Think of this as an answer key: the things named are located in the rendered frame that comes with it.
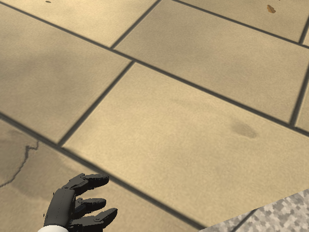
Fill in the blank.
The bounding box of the robot left hand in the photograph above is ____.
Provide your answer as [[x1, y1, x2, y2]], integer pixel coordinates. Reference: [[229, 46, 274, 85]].
[[43, 173, 118, 232]]

